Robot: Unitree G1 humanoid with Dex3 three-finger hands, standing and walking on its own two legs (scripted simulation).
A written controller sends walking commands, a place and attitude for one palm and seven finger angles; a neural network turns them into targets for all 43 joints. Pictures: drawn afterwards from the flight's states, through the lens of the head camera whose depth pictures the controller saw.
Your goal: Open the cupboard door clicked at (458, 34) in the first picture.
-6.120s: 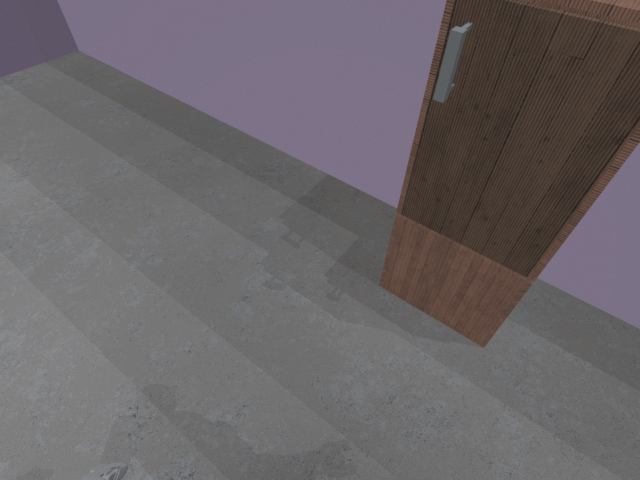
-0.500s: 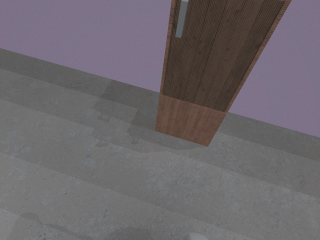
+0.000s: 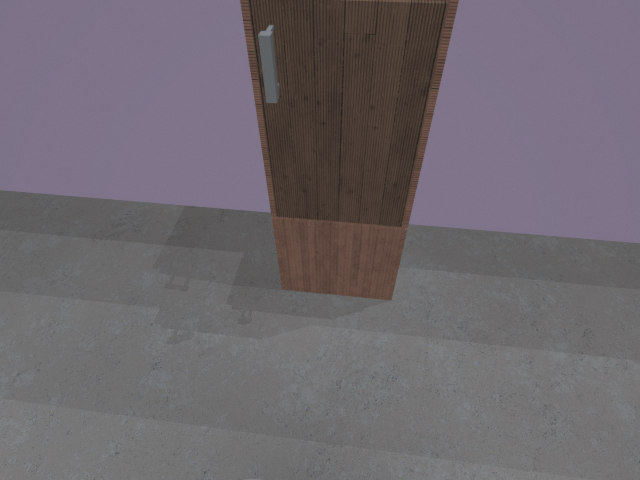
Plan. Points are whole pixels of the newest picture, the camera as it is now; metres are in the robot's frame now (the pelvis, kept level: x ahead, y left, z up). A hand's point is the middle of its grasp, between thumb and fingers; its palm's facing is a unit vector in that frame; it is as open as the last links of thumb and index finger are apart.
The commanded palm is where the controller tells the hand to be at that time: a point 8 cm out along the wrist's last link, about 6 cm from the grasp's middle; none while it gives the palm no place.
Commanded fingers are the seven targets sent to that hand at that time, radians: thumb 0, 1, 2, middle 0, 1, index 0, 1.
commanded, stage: take the last steps up to it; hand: left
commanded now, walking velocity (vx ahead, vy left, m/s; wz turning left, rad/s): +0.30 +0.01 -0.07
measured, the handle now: (271, 64) +0.86 +0.13 +0.13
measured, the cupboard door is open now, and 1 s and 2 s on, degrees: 0 0 0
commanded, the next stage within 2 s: come to a stop and stand still in 0.64 s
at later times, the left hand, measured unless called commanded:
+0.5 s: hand (182, 459) +0.19 +0.22 -0.18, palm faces -0.03 -0.99 -0.16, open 7.3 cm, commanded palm none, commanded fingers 0.00 0.90 0.90 -0.20 -0.30 -0.20 -0.30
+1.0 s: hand (237, 342) +0.38 +0.17 -0.17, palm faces -0.01 -0.97 -0.23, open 7.2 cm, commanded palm none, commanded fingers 0.00 0.90 0.90 -0.20 -0.30 -0.20 -0.30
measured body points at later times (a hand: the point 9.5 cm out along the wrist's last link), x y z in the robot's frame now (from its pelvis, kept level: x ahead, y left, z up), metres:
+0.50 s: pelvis +0.14 +0.04 +0.00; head +0.16 +0.06 +0.45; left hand +0.19 +0.27 -0.16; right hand +0.05 -0.15 -0.15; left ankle +0.07 +0.13 -0.74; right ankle +0.21 -0.10 -0.68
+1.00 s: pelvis +0.29 +0.00 -0.01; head +0.32 -0.02 +0.44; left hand +0.38 +0.22 -0.15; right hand +0.35 -0.24 -0.17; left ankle +0.32 +0.12 -0.70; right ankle +0.31 -0.09 -0.74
